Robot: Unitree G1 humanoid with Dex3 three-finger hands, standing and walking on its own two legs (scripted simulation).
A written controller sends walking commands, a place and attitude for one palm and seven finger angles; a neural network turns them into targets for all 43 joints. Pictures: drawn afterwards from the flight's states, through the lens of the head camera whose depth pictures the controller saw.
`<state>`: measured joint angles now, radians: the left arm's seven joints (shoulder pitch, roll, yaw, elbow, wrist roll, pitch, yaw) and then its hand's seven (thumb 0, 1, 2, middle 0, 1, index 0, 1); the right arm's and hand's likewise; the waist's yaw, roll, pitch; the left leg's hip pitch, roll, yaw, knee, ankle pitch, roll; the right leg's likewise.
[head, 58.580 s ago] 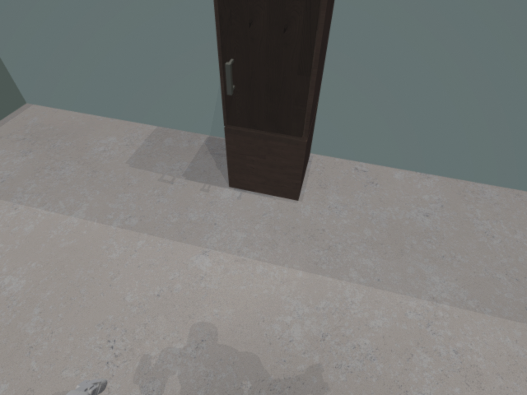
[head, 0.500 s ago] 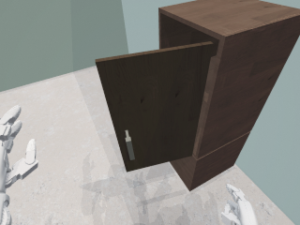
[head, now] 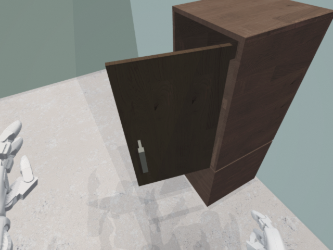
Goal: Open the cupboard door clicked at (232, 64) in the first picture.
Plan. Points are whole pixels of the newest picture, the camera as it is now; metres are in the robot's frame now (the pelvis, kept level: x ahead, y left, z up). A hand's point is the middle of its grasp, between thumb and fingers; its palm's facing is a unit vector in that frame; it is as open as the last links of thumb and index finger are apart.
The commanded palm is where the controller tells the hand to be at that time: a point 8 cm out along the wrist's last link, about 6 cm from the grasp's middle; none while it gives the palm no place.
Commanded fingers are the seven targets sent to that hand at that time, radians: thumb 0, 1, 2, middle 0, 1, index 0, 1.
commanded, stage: step back with the hand held close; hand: left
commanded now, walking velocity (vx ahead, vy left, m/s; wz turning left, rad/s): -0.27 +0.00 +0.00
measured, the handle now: (142, 156) +0.45 +0.15 -0.11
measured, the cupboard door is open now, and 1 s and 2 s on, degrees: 76 76 76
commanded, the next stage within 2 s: stop stepping back and stand still in 1.06 s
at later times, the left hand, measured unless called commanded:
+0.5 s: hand (2, 209) +0.14 +0.29 +0.15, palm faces +0.38 -0.77 -0.51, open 7.4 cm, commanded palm +0.08 +0.33 +0.17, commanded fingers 0.00 0.90 0.90 -0.20 -0.30 -0.20 -0.30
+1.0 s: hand out of the picture +0.03 +0.32 +0.16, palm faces +0.53 -0.71 -0.46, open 7.4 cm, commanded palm -0.05 +0.34 +0.17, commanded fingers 0.00 0.90 0.90 -0.20 -0.30 -0.20 -0.30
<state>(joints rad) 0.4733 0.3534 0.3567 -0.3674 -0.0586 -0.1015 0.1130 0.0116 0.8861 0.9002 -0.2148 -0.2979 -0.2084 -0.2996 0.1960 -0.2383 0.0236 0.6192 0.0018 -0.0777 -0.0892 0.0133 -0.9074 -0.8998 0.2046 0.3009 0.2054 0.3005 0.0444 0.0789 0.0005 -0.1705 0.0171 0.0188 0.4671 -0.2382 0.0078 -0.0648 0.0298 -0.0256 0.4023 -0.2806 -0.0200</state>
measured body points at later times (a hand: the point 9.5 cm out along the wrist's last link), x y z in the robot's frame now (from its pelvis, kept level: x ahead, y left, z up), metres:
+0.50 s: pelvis -0.07 +0.03 -0.01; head -0.05 +0.03 +0.44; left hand +0.11 +0.33 +0.18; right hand +0.11 -0.21 -0.08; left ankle +0.01 +0.11 -0.74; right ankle -0.03 -0.10 -0.74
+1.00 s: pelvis -0.16 +0.03 -0.02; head -0.14 +0.05 +0.43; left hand -0.01 +0.35 +0.19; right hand +0.04 -0.19 -0.09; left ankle -0.07 +0.12 -0.74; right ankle -0.13 -0.10 -0.69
